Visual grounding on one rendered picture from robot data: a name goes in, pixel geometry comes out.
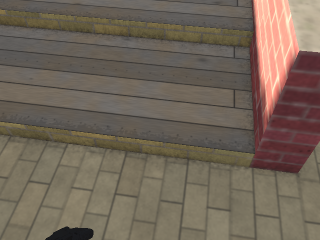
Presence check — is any left robot hand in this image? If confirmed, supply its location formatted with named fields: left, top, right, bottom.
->
left=45, top=226, right=94, bottom=240

